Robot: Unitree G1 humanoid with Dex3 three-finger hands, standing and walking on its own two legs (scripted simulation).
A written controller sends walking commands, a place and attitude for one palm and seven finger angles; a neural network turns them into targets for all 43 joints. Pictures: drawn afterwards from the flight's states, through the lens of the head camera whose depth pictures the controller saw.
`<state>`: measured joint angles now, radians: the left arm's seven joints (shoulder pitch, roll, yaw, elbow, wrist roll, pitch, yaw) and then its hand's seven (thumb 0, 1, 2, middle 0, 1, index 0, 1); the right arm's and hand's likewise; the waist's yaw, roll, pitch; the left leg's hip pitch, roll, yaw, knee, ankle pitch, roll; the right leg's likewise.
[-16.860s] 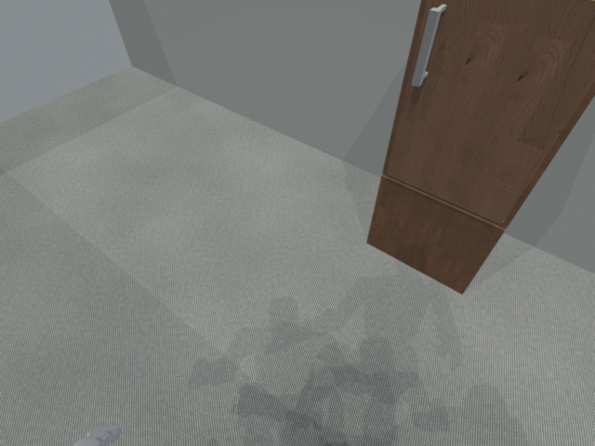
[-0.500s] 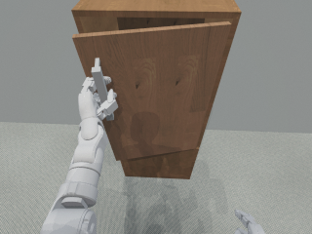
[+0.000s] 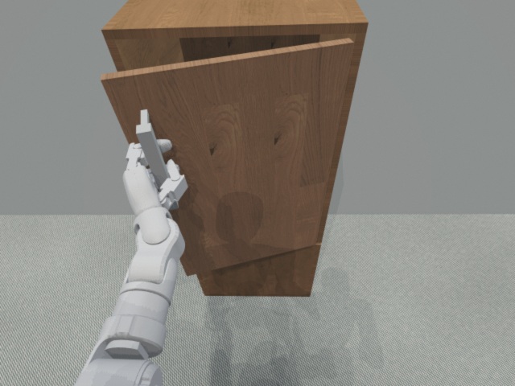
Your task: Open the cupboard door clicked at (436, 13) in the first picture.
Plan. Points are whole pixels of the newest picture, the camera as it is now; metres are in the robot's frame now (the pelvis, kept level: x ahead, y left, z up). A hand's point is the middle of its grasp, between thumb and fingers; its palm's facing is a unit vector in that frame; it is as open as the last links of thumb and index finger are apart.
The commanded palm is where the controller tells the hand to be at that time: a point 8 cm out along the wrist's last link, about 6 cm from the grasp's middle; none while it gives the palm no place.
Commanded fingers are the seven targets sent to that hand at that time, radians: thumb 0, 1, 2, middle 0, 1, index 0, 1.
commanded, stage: pull the door open along its arc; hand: left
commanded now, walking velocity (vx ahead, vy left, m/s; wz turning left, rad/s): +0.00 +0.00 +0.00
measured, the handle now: (159, 163) +0.45 +0.17 +0.12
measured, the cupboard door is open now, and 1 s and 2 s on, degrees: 16 39 41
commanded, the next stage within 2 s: open thumb and fingers to let go in 0.56 s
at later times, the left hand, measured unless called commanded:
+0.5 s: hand (217, 244) +0.28 +0.06 +0.13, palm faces +0.26 -0.97 +0.00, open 6.2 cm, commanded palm +0.20 +0.08 +0.12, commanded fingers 0.00 0.90 0.90 -0.40 -1.35 -0.40 -1.35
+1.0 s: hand (218, 235) +0.30 +0.06 +0.13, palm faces +0.36 -0.93 +0.01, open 8.8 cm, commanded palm +0.25 +0.10 +0.12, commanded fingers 0.00 -0.36 0.36 -0.31 -1.22 -0.31 -1.22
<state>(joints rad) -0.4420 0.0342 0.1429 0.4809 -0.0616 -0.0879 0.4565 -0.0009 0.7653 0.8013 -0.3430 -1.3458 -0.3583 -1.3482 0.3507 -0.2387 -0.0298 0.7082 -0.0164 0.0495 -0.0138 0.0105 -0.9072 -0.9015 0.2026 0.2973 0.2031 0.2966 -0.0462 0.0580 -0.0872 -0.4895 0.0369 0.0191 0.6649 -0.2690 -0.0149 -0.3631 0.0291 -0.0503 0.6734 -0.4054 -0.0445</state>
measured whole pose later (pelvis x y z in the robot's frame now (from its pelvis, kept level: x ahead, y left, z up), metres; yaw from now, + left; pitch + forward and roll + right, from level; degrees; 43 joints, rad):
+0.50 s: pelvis +0.01 +0.00 +0.00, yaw +1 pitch -2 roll +0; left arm 0.14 -0.05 -0.32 -0.21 0.00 0.19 0.51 0.02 0.68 0.72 -0.33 -1.31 -0.34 -1.32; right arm 0.06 -0.15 0.04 0.54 -0.01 0.13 0.05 0.01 -0.91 -0.90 0.20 0.30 0.20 0.30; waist 0.00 0.06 -0.06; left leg -0.31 0.03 0.00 0.64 -0.30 -0.02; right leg -0.16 0.02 -0.07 0.61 -0.42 -0.04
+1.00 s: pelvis +0.00 -0.02 +0.00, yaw +3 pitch -2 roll +0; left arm 0.00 -0.10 -0.24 -0.07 0.02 0.12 0.56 0.01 0.25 0.62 -0.36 -1.28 -0.35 -1.28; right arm 0.17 -0.20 0.01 0.64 -0.03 0.13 -0.01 0.01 -0.91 -0.90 0.20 0.30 0.20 0.30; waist 0.00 0.06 -0.02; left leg -0.33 0.02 -0.03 0.63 -0.26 -0.03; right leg -0.19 0.02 -0.10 0.64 -0.42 -0.06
